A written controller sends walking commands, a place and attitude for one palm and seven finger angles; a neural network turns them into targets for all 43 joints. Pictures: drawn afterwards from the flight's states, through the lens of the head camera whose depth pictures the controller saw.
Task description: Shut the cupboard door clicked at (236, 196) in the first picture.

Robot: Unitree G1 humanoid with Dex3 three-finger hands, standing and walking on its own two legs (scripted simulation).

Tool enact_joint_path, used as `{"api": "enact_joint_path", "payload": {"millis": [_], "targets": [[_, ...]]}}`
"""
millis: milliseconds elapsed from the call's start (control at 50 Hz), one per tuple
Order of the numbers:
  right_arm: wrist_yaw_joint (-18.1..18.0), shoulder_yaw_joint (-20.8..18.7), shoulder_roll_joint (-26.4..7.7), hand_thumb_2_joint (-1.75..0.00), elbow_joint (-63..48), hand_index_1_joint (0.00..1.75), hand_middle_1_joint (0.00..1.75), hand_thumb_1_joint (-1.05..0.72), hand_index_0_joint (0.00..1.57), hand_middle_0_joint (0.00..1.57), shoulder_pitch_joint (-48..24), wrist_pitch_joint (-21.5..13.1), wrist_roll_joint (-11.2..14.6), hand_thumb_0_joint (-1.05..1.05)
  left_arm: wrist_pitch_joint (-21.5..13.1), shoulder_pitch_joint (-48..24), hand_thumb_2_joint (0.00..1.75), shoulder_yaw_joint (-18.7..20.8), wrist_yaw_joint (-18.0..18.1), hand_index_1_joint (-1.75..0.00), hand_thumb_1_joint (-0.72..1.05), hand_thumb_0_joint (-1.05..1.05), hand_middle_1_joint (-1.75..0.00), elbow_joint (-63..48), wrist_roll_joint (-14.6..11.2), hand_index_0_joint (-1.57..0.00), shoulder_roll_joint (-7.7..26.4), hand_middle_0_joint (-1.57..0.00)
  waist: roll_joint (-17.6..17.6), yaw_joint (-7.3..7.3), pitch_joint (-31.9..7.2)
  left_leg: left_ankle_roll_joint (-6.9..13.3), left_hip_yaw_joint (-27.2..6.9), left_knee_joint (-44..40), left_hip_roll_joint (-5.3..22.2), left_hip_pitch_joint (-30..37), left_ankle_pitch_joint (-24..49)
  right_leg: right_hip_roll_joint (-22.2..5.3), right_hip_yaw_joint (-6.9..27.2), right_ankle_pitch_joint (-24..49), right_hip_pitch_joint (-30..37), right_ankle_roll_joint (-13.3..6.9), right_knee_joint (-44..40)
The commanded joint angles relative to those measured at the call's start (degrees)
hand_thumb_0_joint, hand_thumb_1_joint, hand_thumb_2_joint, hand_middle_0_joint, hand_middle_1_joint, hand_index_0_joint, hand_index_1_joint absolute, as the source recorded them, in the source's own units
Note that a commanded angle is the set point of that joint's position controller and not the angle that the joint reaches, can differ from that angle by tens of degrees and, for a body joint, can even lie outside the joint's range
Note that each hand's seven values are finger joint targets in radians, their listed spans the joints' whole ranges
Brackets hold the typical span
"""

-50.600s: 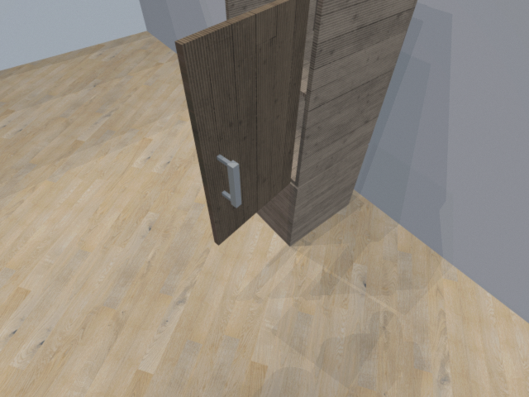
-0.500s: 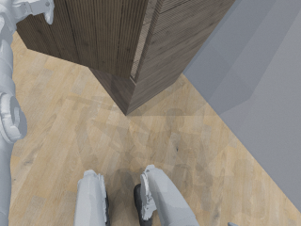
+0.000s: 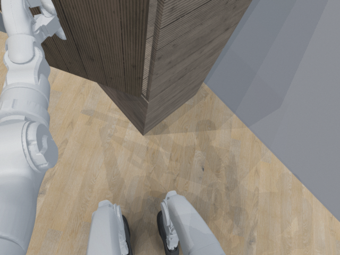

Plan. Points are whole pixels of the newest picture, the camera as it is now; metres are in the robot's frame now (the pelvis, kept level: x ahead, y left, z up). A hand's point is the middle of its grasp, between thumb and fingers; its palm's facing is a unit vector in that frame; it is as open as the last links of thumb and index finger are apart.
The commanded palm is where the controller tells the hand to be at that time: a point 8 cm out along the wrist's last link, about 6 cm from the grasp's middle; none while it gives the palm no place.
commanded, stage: pull the fist back off the door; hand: left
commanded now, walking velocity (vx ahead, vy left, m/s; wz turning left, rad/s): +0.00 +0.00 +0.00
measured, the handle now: out of the picture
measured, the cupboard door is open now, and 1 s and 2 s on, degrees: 31 31 31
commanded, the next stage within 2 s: draw the hand back to the body in 0.44 s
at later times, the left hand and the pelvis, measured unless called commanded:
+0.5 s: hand (53, 54) +0.52 +0.15 +0.06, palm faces +0.12 -0.99 -0.01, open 3.1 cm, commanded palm +0.51 +0.18 +0.07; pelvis +0.03 -0.01 +0.03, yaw +4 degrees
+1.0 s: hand out of the picture +0.42 +0.19 +0.16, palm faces +0.12 -0.99 -0.02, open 3.1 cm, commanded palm +0.37 +0.23 +0.17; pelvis +0.04 +0.00 +0.09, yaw +4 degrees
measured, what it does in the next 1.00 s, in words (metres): rises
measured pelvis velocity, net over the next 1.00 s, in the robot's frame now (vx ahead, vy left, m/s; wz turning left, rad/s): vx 0.04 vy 0.00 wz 0.06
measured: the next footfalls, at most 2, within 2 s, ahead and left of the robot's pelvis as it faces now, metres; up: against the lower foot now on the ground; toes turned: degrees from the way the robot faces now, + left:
none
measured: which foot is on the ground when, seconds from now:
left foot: down 0.00-1.00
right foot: down 0.00-1.00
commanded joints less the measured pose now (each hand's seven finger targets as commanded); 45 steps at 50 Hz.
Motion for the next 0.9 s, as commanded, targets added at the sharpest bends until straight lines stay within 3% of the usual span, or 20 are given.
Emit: {"api": "enact_joint_path", "payload": {"millis": [0, 60, 100, 260, 300, 340, 360, 420, 540, 560, 600, 640, 680, 720, 740, 760, 780, 840, 880], "targets": [[-0.74, -5.78, -12.57, -0.90, -2.13, 0.30, 0.30, -0.90, 0.20, 0.20, 10.75, -0.30, 0.16, 0.00, -7.19, -22.01, 0.90, 1.17, 0.29, -1.50, 0.90, 0.00, -1.50, -15.90, -1.32, -1.30, 7.95, -1.30, 9.38, 1.16, -34.61, -0.14, -5.00, -8.93, -0.60, 33.02, 17.40, -0.50, 3.96, 13.98, 14.70, 0.37, -11.01], [-0.38, -6.54, -12.17, -0.90, -2.34, 0.30, 0.30, -0.90, 0.20, 0.20, 10.15, 0.66, 0.44, 0.00, -8.59, -15.39, 0.90, 0.46, 0.56, -1.50, 0.90, 0.00, -1.50, -15.82, -1.51, -1.30, 5.16, -1.30, 6.49, 2.04, -33.10, -0.20, -3.70, -9.34, -1.04, 32.57, 19.27, -0.61, 4.37, 17.63, 18.10, 0.60, -11.56], [-0.37, -6.92, -12.10, -0.90, -2.67, 0.30, 0.30, -0.90, 0.20, 0.20, 9.59, 1.11, 0.54, 0.00, -10.08, -14.09, 0.90, 1.24, 0.74, -1.50, 0.90, 0.00, -1.50, -19.00, -1.94, -1.30, 5.40, -1.30, 7.53, 3.33, -35.06, -0.41, -3.35, -9.70, -1.30, 34.74, 21.57, -0.87, 4.47, 20.20, 19.75, 0.61, -11.19], [-0.52, -8.37, -10.94, -0.90, -3.57, 0.30, 0.30, -0.90, 0.20, 0.20, 5.69, 2.70, 1.60, 0.00, -13.89, -3.64, 0.90, -3.26, 0.10, -1.50, 0.90, 0.00, -1.50, -24.26, -4.32, -1.30, -2.97, -1.30, 3.10, 4.90, -33.42, -0.51, -1.27, -11.10, -2.43, 37.46, 24.89, -1.50, 5.42, 27.81, 25.83, 1.11, -12.73], [-0.75, -8.66, -10.86, -0.90, -3.34, 0.30, 0.30, -0.90, 0.20, 0.20, 4.60, 2.83, 1.72, 0.00, -14.98, -3.35, 0.90, -4.53, -0.01, -1.50, 0.90, 0.00, -1.50, -25.28, -4.79, -1.30, -4.79, -1.30, 3.73, 4.74, -33.14, -0.56, -1.21, -10.91, -2.52, 39.10, 25.54, -1.75, 5.50, 28.56, 24.76, 1.19, -12.72], [-1.00, -8.73, -10.86, -0.90, -3.43, 0.30, 0.30, -0.90, 0.20, 0.20, 3.52, 3.15, 1.85, 0.00, -15.62, -1.51, 0.90, -4.66, -0.13, -1.50, 0.90, 0.00, -1.50, -24.44, -5.04, -1.30, -5.15, -1.30, 1.63, 5.11, -31.91, -0.57, -1.07, -11.13, -2.74, 37.89, 24.00, -1.78, 5.67, 27.76, 25.73, 1.23, -12.89], [-1.19, -8.69, -10.72, -0.90, -3.30, 0.30, 0.30, -0.90, 0.20, 0.20, 2.88, 3.27, 1.84, 0.00, -15.88, -3.28, 0.90, -6.00, -0.20, -1.50, 0.90, 0.00, -1.50, -24.26, -5.16, -1.30, -6.31, -1.30, 0.97, 4.02, -30.54, -0.36, -0.89, -10.98, -2.81, 36.92, 23.09, -1.92, 5.94, 27.83, 25.46, 1.47, -13.17], [-1.65, -8.82, -10.83, -0.90, -2.68, 0.30, 0.30, -0.90, 0.20, 0.20, 1.75, 3.40, 1.75, 0.00, -17.30, -7.40, 0.90, -7.64, 0.06, -1.50, 0.90, 0.00, -1.50, -24.29, -4.87, -1.30, -7.56, -1.30, 2.55, 3.18, -30.82, -0.53, -1.76, -10.56, -2.75, 39.69, 23.18, -2.01, 5.45, 25.78, 21.88, 1.31, -12.62], [-1.99, -8.48, -10.93, -0.90, -2.86, 0.30, 0.30, -0.90, 0.20, 0.20, -0.18, 4.03, 1.66, 0.00, -17.08, -6.61, 0.90, -7.92, -0.01, -1.50, 0.90, 0.00, -1.50, -19.46, -4.67, -1.30, -7.95, -1.30, 2.72, 3.57, -31.26, -0.73, -2.36, -10.11, -2.79, 40.25, 23.02, -1.96, 5.03, 23.80, 19.68, 1.02, -11.95], [-1.90, -8.46, -11.11, -0.90, -3.94, 0.30, 0.30, -0.90, 0.20, 0.20, -0.40, 4.29, 1.79, 0.00, -16.97, -3.47, 0.90, -4.72, 0.04, -1.50, 0.90, 0.00, -1.50, -21.64, -5.19, -1.30, -4.71, -1.30, 3.49, 6.30, -34.15, -0.91, -1.90, -11.07, -2.98, 40.72, 23.57, -1.96, 5.34, 24.61, 23.65, 0.87, -12.11], [-1.91, -8.17, -10.92, -0.90, -6.18, 0.30, 0.30, -0.90, 0.20, 0.20, -1.37, 4.77, 2.55, 0.00, -16.57, 2.21, 0.90, -2.12, -0.47, -1.50, 0.90, 0.00, -1.50, -27.17, -6.01, -1.30, -1.45, -1.30, 5.27, 9.55, -40.02, -1.20, -1.39, -13.13, -2.97, 44.91, 27.05, -1.94, 5.62, 28.07, 29.06, 0.69, -12.55], [-1.89, -8.14, -10.21, -0.90, -8.12, 0.30, 0.30, -0.90, 0.20, 0.20, -2.29, 5.09, 3.52, 0.00, -14.95, 7.76, 0.90, -4.09, -1.33, -1.50, 0.90, 0.00, -1.50, -32.84, -7.19, -1.30, -3.97, -1.30, 3.43, 10.37, -38.94, -1.09, -0.67, -15.65, -3.03, 46.38, 27.14, -1.77, 5.61, 29.49, 33.28, 1.01, -14.93], [-2.40, -8.04, -10.08, -0.90, -9.55, 0.30, 0.30, -0.90, 0.20, 0.20, -2.36, 5.13, 4.48, 0.00, -12.78, 15.86, 0.90, -3.91, -1.89, -1.50, 0.90, 0.00, -1.50, -37.10, -8.42, -1.30, -3.83, -1.30, 0.34, 11.58, -37.71, -0.94, -0.30, -18.31, -2.93, 47.08, 27.24, -1.55, 5.68, 31.17, 37.57, 1.12, -17.03], [-2.97, -7.90, -9.57, -0.90, -10.25, 0.30, 0.30, -0.90, 0.20, 0.20, -3.28, 4.87, 5.49, 0.00, -10.68, 18.21, 0.90, -6.44, -2.38, -1.50, 0.90, 0.00, -1.50, -41.95, -10.09, -1.30, -6.95, -1.30, -2.68, 10.90, -31.97, -0.55, 0.48, -21.22, -2.98, 46.31, 23.19, -1.52, 5.68, 29.19, 39.63, 1.65, -20.67], [-3.49, -7.90, -9.78, -0.90, -10.21, 0.30, 0.30, -0.90, 0.20, 0.20, -3.25, 4.69, 5.76, 0.00, -10.07, 19.35, 0.90, -5.90, -2.28, -1.50, 0.90, 0.00, -1.50, -43.37, -10.66, -1.30, -6.03, -1.30, -5.52, 10.88, -29.47, -0.34, 0.53, -22.58, -3.00, 45.62, 21.86, -1.50, 5.78, 28.77, 41.39, 1.77, -22.07], [-3.93, -7.90, -9.56, -0.90, -10.36, 0.30, 0.30, -0.90, 0.20, 0.20, -3.75, 4.20, 5.94, 0.00, -9.74, 20.63, 0.90, -6.94, -2.47, -1.50, 0.90, 0.00, -1.50, -45.60, -11.33, -1.30, -7.33, -1.30, -5.83, 10.66, -27.96, -0.10, 1.03, -23.42, -3.20, 45.44, 20.43, -1.62, 6.19, 28.53, 42.50, 2.01, -23.47], [-4.49, -7.75, -9.65, -0.90, -10.34, 0.30, 0.30, -0.90, 0.20, 0.20, -3.78, 3.60, 6.07, 0.00, -9.84, 21.78, 0.90, -6.20, -2.50, -1.50, 0.90, 0.00, -1.50, -47.65, -11.89, -1.30, -6.51, -1.30, -6.02, 11.06, -27.19, -0.09, 1.19, -24.34, -3.25, 46.25, 19.78, -1.75, 6.36, 27.94, 43.66, 1.96, -24.36], [-5.35, -7.41, -9.35, -0.90, -9.33, 0.30, 0.30, -0.90, 0.20, 0.20, -5.11, 2.16, 6.29, 0.00, -9.90, 25.85, 0.90, -7.67, -3.61, -1.50, 0.90, 0.00, -1.50, -47.52, -12.53, -1.30, -7.69, -1.30, -7.50, 11.04, -19.90, -0.04, 1.39, -27.36, -3.34, 46.24, 15.96, -2.12, 6.58, 23.82, 43.88, 2.19, -27.77], [-5.71, -7.32, -9.38, -0.90, -9.84, 0.30, 0.30, -0.90, 0.20, 0.20, -6.36, 1.26, 6.69, 0.00, -10.13, 28.99, 0.90, -8.79, -5.01, -1.50, 0.90, 0.00, -1.50, -50.69, -12.80, -1.30, -7.73, -1.30, -2.74, 11.76, -18.82, -0.09, 1.70, -29.10, -3.56, 49.73, 15.67, -2.31, 6.72, 22.39, 44.24, 1.77, -29.29]]}}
